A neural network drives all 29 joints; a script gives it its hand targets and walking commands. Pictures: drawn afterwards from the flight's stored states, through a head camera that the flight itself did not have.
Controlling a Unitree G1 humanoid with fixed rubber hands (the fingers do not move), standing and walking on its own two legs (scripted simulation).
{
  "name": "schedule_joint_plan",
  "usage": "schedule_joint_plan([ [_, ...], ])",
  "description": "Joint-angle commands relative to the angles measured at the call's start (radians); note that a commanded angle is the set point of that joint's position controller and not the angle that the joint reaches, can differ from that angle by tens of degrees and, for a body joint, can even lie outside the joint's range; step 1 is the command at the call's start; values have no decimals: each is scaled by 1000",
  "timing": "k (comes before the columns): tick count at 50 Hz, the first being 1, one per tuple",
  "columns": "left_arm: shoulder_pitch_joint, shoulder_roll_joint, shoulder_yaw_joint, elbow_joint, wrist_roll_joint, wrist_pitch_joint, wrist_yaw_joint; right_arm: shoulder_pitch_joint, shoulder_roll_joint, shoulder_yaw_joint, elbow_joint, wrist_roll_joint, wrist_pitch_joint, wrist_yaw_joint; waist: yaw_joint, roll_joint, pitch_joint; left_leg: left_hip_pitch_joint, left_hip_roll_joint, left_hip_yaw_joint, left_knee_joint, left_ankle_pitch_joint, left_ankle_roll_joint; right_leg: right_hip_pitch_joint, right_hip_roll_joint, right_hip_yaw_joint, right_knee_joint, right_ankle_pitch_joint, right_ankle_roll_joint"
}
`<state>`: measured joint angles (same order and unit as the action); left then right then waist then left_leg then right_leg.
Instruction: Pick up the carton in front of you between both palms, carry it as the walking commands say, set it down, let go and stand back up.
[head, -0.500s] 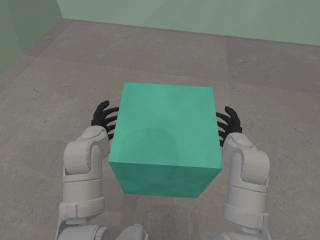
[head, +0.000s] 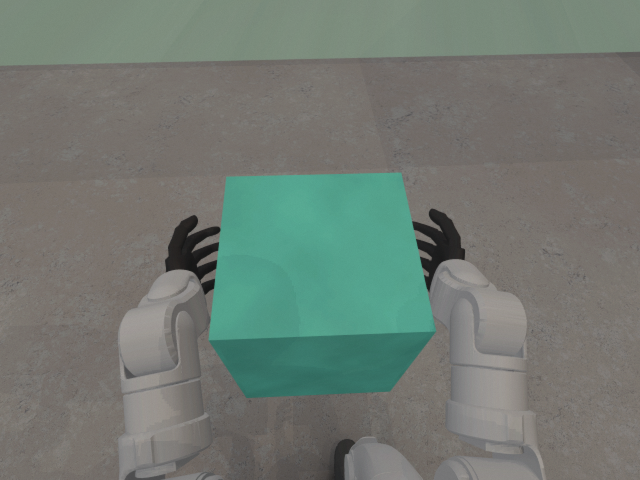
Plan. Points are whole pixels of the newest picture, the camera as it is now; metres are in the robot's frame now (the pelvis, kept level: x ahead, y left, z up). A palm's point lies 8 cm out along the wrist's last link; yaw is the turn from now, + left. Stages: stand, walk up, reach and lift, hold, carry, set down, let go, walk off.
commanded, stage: carry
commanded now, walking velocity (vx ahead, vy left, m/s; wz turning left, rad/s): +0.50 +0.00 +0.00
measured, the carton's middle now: (316, 295) +0.34 -0.02 +0.01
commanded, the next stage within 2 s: none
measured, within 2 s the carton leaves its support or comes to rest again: neither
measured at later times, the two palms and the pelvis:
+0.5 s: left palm (168, 129) +0.58 +0.17 +0.11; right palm (371, 117) +0.58 -0.13 +0.11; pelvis +0.32 +0.01 +0.00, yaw +1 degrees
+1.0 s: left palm (185, 87) +0.69 +0.16 +0.10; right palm (366, 79) +0.69 -0.15 +0.10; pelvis +0.45 +0.00 +0.01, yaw +0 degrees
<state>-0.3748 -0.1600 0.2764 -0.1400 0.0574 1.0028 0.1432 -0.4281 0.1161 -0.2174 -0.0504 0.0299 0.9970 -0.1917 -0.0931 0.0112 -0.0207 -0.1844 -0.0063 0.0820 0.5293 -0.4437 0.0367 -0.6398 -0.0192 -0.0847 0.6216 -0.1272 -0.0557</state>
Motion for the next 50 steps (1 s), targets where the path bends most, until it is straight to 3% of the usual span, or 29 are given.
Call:
schedule_joint_plan([
  [1, -521, -692, -647, -36, -137, -32, -10, -578, 812, 712, -141, 233, -29, 93, 88, 85, -498, 114, 131, -12, 185, 934, 23, 536, 71, -109, -209, 185, -27],
  [2, -473, -679, -640, -29, -133, -30, -11, -589, 784, 702, -150, 218, -26, 84, 134, 31, -546, -63, 130, -17, 348, 644, -6, 753, -78, 68, -177, 172, -51],
  [3, -479, -628, -632, -23, -123, -27, -1, -531, 783, 700, -132, 202, -15, 79, 117, -223, -655, -360, 11, -20, 612, 120, -50, 1047, -391, 541, -144, 353, -198],
  [4, -432, -636, -635, -16, -142, -22, 3, -499, 745, 679, -136, 187, -9, 71, 144, -265, -635, -526, -44, -64, 760, -87, -48, 1076, -398, 673, -206, 347, -258],
  [5, -434, -650, -656, -51, -165, -18, -2, -492, 759, 666, -133, 177, -4, 64, 142, -217, -584, -589, 5, -96, 794, -71, -34, 1045, -360, 584, -205, 359, -229],
  [6, -459, -678, -682, -82, -192, -15, -12, -477, 769, 650, -134, 161, -3, 60, 141, -114, -541, -599, 29, -97, 743, -18, -34, 991, -334, 503, -215, 408, -189],
  [7, -491, -711, -711, -117, -221, -14, -25, -458, 784, 638, -138, 141, -1, 59, 132, -76, -496, -586, 57, -94, 658, 31, -35, 929, -316, 434, -237, 433, -151],
  [9, -513, -762, -761, -165, -275, -12, -53, -404, 804, 636, -151, 106, 1, 63, 119, -93, -463, -507, 67, -79, 496, 73, -51, 852, -284, 345, -293, 411, -103],
  [12, -455, -775, -803, -219, -312, 5, -85, -295, 808, 656, -199, 73, 7, 68, 114, -117, -440, -451, 45, -18, 315, 98, -68, 822, -260, 249, -332, 435, -102],
  [15, -326, -755, -817, -254, -323, 40, -99, -178, 817, 686, -262, 69, 34, 70, 113, -171, -383, -408, 31, 35, 139, 235, -72, 792, -218, 144, -347, 458, -71],
  [18, -177, -737, -802, -289, -302, 86, -105, -89, 811, 715, -340, 95, 82, 82, 116, -186, -313, -340, -9, 97, -2, 363, -72, 768, -185, 36, -314, 695, -31],
  [21, -75, -721, -783, -328, -274, 130, -107, -39, 803, 747, -407, 134, 131, 104, 111, -163, -299, -118, -36, 172, -194, 543, -74, 695, -140, -66, -161, 692, 21],
  [22, -56, -713, -780, -342, -270, 144, -108, -23, 799, 752, -428, 142, 146, 112, 103, -147, -312, 28, -11, 162, -229, 631, -62, 606, -132, -79, -89, 615, 51],
  [23, -48, -700, -778, -353, -266, 157, -109, -4, 787, 751, -442, 147, 160, 119, 95, -119, -340, 187, 102, 57, -192, 822, -48, 489, -120, -80, -7, 425, 89],
  [24, -64, -698, -793, -383, -269, 174, -110, 3, 781, 749, -451, 148, 169, 125, 79, 86, -431, 435, 324, -176, -55, 1293, 60, 295, -68, -71, 211, -36, 118],
  [25, -41, -704, -809, -399, -279, 188, -114, 37, 791, 753, -439, 158, 175, 131, 66, 212, -477, 525, 430, -335, -86, 1346, 205, 140, 13, -9, 349, -425, 119],
  [26, -28, -734, -829, -415, -281, 191, -121, 60, 815, 756, -460, 171, 177, 142, 71, 159, -441, 427, 431, -316, -148, 1206, 222, 126, -9, 52, 389, -476, 107],
  [27, -37, -768, -841, -426, -283, 190, -131, 51, 856, 766, -479, 183, 175, 155, 75, 118, -429, 359, 409, -281, -190, 1046, 199, 146, -30, 83, 349, -472, 89],
  [28, -58, -798, -848, -433, -283, 185, -139, 17, 884, 778, -498, 190, 173, 167, 84, 84, -389, 267, 373, -209, -218, 911, 150, 190, -66, 90, 202, -465, 79],
  [29, -63, -821, -853, -431, -286, 180, -144, -8, 903, 791, -508, 199, 171, 177, 89, 95, -360, 195, 333, -152, -247, 792, 112, 242, -67, 70, 57, -432, 78],
  [31, -44, -837, -859, -436, -278, 170, -148, -3, 909, 807, -519, 211, 165, 191, 86, 133, -375, 129, 284, -77, -249, 648, 81, 365, -30, 4, -63, -310, 80],
  [33, -2, -825, -856, -434, -261, 165, -145, 10, 889, 814, -524, 219, 164, 199, 93, 108, -390, 70, 251, -15, -211, 551, 60, 466, -37, -41, -196, -88, 78],
  [35, 13, -788, -845, -442, -250, 172, -140, 23, 854, 814, -525, 215, 169, 199, 90, 81, -364, -31, 215, 11, -181, 389, 9, 554, -99, -13, -248, 51, 82],
  [36, 1, -765, -836, -440, -245, 177, -136, 8, 830, 813, -530, 210, 176, 197, 88, 28, -313, -38, 188, 34, -160, 314, -22, 497, -166, 59, -251, 84, 73],
  [37, -22, -747, -828, -436, -243, 184, -132, -6, 808, 813, -530, 210, 186, 193, 85, -26, -260, -40, 175, 17, -153, 364, -39, 464, -178, 57, -206, 158, 61],
  [38, -13, -723, -823, -426, -246, 192, -129, 5, 787, 806, -517, 205, 196, 187, 88, -38, -240, -33, 181, 11, -123, 435, -42, 458, -179, 51, -191, 226, 55],
  [41, 26, -666, -799, -379, -240, 211, -118, 47, 722, 772, -478, 177, 218, 167, 90, -42, -272, 5, 180, 11, -25, 627, -42, 463, -168, 54, -147, 431, 47],
  [43, 20, -645, -795, -355, -241, 216, -115, 54, 701, 754, -449, 159, 224, 159, 91, -39, -299, 15, 171, 14, 6, 670, -43, 476, -164, 50, -121, 521, 46],
  [50, -63, -690, -817, -287, -242, 178, -162, -2, 742, 746, -368, 127, 184, 193, 94, -22, -320, 43, 167, 5, 27, 704, -34, 466, -146, 36, -87, 481, 45],
])
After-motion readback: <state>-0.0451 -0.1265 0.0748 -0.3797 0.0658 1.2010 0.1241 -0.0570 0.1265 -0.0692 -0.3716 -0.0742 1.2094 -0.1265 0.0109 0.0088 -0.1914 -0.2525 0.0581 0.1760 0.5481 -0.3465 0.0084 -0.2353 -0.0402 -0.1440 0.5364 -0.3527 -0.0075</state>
